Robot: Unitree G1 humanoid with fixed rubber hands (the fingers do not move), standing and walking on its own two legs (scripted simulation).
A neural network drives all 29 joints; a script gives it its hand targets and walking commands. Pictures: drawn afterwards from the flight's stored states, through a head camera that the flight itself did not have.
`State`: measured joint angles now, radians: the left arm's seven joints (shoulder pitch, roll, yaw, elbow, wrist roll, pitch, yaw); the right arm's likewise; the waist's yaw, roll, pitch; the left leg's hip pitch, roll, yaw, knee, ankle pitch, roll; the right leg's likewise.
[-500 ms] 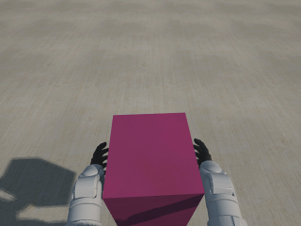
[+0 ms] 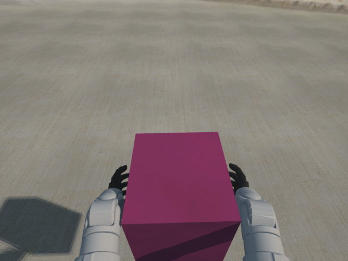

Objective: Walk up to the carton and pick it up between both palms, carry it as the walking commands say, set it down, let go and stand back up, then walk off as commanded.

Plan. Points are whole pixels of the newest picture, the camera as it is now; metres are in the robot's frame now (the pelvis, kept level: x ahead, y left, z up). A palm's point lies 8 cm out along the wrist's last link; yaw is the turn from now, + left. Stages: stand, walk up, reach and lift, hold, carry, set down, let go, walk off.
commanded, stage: reach and lift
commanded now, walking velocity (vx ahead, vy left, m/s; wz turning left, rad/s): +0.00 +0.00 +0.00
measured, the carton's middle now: (178, 205) +0.29 +0.01 -0.02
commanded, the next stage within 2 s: hold in 0.90 s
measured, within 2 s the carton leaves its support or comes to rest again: neither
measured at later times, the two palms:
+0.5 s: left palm (123, 189) +0.30 +0.14 +0.03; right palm (246, 192) +0.30 -0.15 +0.04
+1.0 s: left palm (116, 195) +0.28 +0.16 +0.04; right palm (242, 197) +0.28 -0.14 +0.04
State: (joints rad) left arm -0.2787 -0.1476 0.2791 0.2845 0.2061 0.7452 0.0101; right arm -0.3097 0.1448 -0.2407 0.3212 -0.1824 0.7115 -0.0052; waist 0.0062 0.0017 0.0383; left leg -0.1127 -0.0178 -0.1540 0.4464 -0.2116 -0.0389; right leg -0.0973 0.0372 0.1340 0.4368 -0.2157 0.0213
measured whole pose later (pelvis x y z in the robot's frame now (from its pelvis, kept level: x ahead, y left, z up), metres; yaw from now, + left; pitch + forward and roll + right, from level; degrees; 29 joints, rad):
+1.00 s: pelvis +0.01 +0.01 +0.00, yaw +0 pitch -6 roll +0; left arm -0.16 -0.13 0.17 0.16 0.18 0.77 0.02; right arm -0.17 0.13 -0.16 0.16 -0.18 0.75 0.00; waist -0.02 0.00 0.01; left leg -0.09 -0.03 -0.14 0.40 -0.20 -0.02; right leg -0.07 0.02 0.13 0.38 -0.21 0.03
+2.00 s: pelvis -0.13 +0.02 -0.02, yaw -1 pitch +2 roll -1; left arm -0.07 -0.13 0.07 -0.32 0.03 1.20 0.16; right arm -0.08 0.13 -0.08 -0.33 -0.03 1.18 -0.15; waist 0.00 0.01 -0.15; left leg -0.66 0.00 -0.02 0.91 -0.39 -0.01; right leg -0.42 0.01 -0.09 0.69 -0.30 -0.05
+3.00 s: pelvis -0.47 +0.06 -0.02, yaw +1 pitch +1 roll -2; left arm -0.01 -0.13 0.07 -0.38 0.04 1.19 0.15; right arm -0.03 0.13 -0.03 -0.36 -0.05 1.16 -0.15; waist 0.01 0.00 -0.12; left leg -0.47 0.04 0.07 0.64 -0.20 0.05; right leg -0.58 -0.02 -0.06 1.03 -0.45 -0.01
